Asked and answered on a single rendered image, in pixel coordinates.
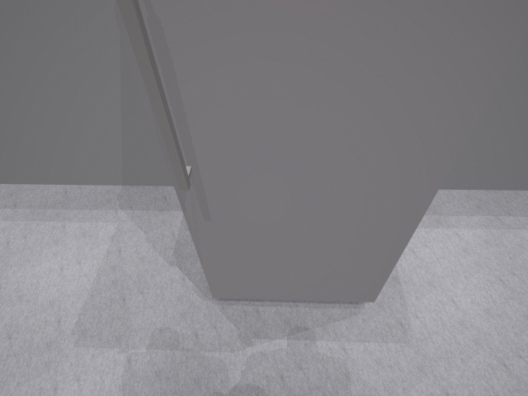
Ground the handle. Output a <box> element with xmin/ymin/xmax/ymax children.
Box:
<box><xmin>116</xmin><ymin>0</ymin><xmax>192</xmax><ymax>191</ymax></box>

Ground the fridge door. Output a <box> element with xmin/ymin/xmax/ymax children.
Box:
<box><xmin>109</xmin><ymin>0</ymin><xmax>528</xmax><ymax>303</ymax></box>

